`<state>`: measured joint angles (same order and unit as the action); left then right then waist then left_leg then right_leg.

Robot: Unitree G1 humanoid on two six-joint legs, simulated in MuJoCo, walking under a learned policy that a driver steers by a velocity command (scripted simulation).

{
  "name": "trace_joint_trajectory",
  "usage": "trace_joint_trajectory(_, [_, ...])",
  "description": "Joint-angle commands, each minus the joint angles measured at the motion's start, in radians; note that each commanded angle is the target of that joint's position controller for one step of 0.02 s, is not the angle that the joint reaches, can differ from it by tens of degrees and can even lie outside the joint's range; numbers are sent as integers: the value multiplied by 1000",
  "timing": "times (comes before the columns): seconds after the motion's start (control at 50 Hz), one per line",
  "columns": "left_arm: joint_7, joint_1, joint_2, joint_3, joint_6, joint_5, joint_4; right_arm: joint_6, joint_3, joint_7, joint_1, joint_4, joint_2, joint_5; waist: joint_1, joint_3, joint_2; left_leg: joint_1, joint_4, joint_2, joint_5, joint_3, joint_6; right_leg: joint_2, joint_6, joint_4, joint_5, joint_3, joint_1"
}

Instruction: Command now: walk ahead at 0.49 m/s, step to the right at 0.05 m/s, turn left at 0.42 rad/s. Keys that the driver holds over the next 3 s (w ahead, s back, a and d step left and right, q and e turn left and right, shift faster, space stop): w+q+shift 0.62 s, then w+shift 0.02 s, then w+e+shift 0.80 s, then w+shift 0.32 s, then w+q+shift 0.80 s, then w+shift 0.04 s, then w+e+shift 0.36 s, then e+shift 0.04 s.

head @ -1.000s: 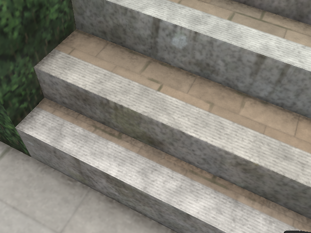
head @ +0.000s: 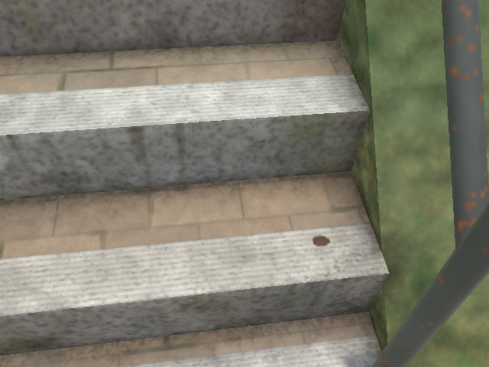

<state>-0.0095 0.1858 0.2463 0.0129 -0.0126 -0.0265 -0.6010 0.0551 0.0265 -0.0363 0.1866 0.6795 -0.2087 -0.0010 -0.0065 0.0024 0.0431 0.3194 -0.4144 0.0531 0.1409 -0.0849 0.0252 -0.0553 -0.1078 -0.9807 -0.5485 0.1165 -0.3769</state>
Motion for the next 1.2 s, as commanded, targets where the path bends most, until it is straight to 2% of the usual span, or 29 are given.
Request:
trace_joint_trajectory(0.02, [2,-21,52,22,-46,11,97,-38,64,-32,-90,-117,-196,1,46,-15,-225,39,234,-146,249,-270,151,-1,-6,194,-9,-84,-3])
trace_joint_trajectory(0.14, [-13,-49,10,2,-100,15,93,-14,28,4,-77,-191,-55,-35,57,77,-131,118,30,-88,215,-233,115,72,56,580,432,-139,334])
trace_joint_trajectory(0.16, [-13,17,41,9,-100,8,77,-4,14,14,-87,-200,-13,-45,83,113,-44,208,-158,-36,261,-165,73,157,57,590,553,-69,459])
trace_joint_trajectory(0.18, [-11,50,199,50,-99,-36,59,15,9,20,-124,-257,-11,-61,85,134,315,416,-465,51,376,-16,0,405,171,690,566,255,485])
trace_joint_trajectory(0.22, [-5,35,128,36,-108,-49,44,-16,29,9,-66,-226,-115,-43,47,124,112,566,-1056,-93,397,-18,-30,510,325,626,605,258,438])
trace_joint_trajectory(0.28, [-18,113,106,26,-92,-20,-9,-45,3,15,-60,-218,-76,-8,62,67,17,731,-1299,-138,239,10,-35,398,270,579,757,28,479])
trace_joint_trajectory(0.44, [-47,83,153,35,-55,-35,-13,-64,-17,39,-188,-283,-36,-23,52,-20,88,552,-1056,-155,113,119,-107,356,232,655,721,-229,276])
trace_joint_trajectory(0.54, [-15,-157,256,55,-45,4,23,-58,77,18,187,-202,-184,-7,-229,188,214,-178,-494,-55,123,241,59,342,217,220,1712,-332,239])
trace_joint_trajectory(0.56, [-16,-238,179,34,-42,50,49,-46,92,31,334,-126,-185,13,-293,141,136,-285,-160,-55,-124,251,113,296,184,-59,1534,-354,162])
trace_joint_trajectory(0.58, [-18,-297,61,-1,-48,55,85,-27,87,50,454,-27,-178,24,-336,-68,-168,-340,174,-87,-333,155,198,152,159,-658,481,-355,-185])
trace_joint_trajectory(0.6, [-24,-208,-108,-35,-97,28,158,4,63,63,253,-41,-253,36,-45,-191,-513,-342,-223,-154,-1161,-113,211,30,105,-1263,-61,-279,-668])
trace_joint_trajectory(0.62, [-15,-126,-84,-46,-146,-20,168,-7,54,72,263,-45,-238,67,-56,120,-360,-457,-249,-252,-1259,-307,338,20,108,-1465,6,-135,-747])
trace_joint_trajectory(0.64, [1,-71,1,-42,-167,-9,155,-34,69,63,339,-23,-270,75,-56,298,-178,-577,-61,-368,-700,-543,409,13,87,-1494,50,-87,-838])
trace_joint_trajectory(0.66, [19,-29,-15,-57,-162,8,123,-61,76,45,366,26,-271,27,-27,239,-52,-530,55,-390,-162,-574,373,64,78,-1403,63,-80,-926])
trace_joint_trajectory(0.72, [19,-156,-129,-100,-78,55,226,-81,-21,15,179,79,-84,39,50,-66,-92,-111,159,-397,296,-370,235,106,72,-1770,-62,-67,-1070])
trace_joint_trajectory(0.74, [3,-346,-119,-103,-94,-14,272,-47,-13,1,396,120,-46,15,-131,23,33,-427,77,-271,19,-389,216,110,92,-1645,10,-151,-1115])
trace_joint_trajectory(0.8, [2,-277,-176,-122,-96,49,286,-24,-3,-28,485,173,-113,52,-100,176,14,-667,66,-377,-11,-346,221,62,111,-1708,40,11,-1213])
trace_joint_trajectory(0.84, [28,-314,-223,-140,-84,88,303,-36,-19,-37,455,184,-89,69,-76,59,-10,-564,125,-399,79,-257,187,67,110,-1725,28,6,-1316])
trace_joint_trajectory(0.9, [65,-464,-278,-168,-55,76,352,-40,-49,-25,404,222,-20,70,-62,-77,-63,-96,258,-300,135,-57,97,106,99,-1414,238,-117,-1114])
trace_joint_trajectory(0.92, [70,-472,-311,-168,-46,72,331,-35,-50,-25,426,248,-28,86,-70,-52,-129,-104,267,-319,22,-61,124,104,95,-1507,311,-154,-1104])
trace_joint_trajectory(0.96, [65,-445,-273,-170,-39,66,340,-32,-33,-25,372,256,-90,45,-7,-13,-169,-115,328,-302,-298,92,122,149,129,-1187,217,-210,-906])
trace_joint_trajectory(1.0, [49,-540,-230,-146,-54,47,330,-37,-42,-22,328,264,-120,5,43,164,-221,-61,251,-267,-1603,287,143,33,194,-792,133,-330,-322])
trace_joint_trajectory(1.04, [36,-391,-93,-90,-36,61,301,-5,11,-43,422,274,-321,-6,71,298,-471,-358,18,-369,-2462,218,233,-89,174,-474,-322,-383,-175])
trace_joint_trajectory(1.06, [34,-389,-98,-81,-39,60,277,-8,-15,-42,536,294,-217,-21,28,345,-385,-308,-199,-350,-2515,189,228,-58,245,-420,-456,-145,-152])
trace_joint_trajectory(1.1, [26,-13,90,-16,16,30,148,-2,36,-23,228,136,-363,-29,239,468,-150,-241,-424,-285,-1886,165,258,-63,255,7,-222,80,76])
trace_joint_trajectory(1.12, [3,-140,111,5,44,9,125,7,5,-1,77,22,-207,16,145,353,183,131,-717,-138,-803,136,209,6,313,185,-121,335,156])
trace_joint_trajectory(1.14, [-17,-133,65,7,46,-43,74,43,-6,35,-147,-91,-133,40,174,219,245,373,-1323,-17,-88,-18,161,91,419,373,-110,582,55])
trace_joint_trajectory(1.16, [-11,-17,-24,-28,13,-66,-17,77,-48,65,-254,-225,6,45,133,74,274,610,-1741,31,129,-64,143,94,423,252,-13,562,-97])
trace_joint_trajectory(1.2, [21,208,-113,-41,-33,-8,-239,128,-120,93,-266,-268,178,90,53,-20,7,825,-1889,6,371,38,140,26,296,248,482,182,-9])
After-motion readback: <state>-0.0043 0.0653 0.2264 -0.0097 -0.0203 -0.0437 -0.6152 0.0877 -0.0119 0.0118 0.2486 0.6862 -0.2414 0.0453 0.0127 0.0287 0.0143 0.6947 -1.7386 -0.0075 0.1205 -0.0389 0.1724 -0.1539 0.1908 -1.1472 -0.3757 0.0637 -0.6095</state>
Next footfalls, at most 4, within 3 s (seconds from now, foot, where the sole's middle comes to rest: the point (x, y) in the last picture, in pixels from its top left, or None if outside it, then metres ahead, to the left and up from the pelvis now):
0.14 right None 0.08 -0.15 -0.78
0.58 left None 0.16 0.13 -0.78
1.04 right None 0.39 -0.02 -0.53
1.48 left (78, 297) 0.48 0.33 -0.35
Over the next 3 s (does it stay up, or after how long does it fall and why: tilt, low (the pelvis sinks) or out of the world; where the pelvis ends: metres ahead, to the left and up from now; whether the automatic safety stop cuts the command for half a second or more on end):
stays up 0.67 0.22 0.43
